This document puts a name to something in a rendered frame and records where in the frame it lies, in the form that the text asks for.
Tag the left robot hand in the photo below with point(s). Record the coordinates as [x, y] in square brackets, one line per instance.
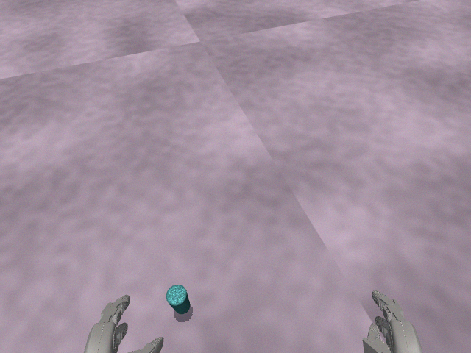
[105, 337]

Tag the cup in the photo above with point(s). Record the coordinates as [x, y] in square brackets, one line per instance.
[177, 297]

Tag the right robot hand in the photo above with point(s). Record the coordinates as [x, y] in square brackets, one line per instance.
[400, 334]

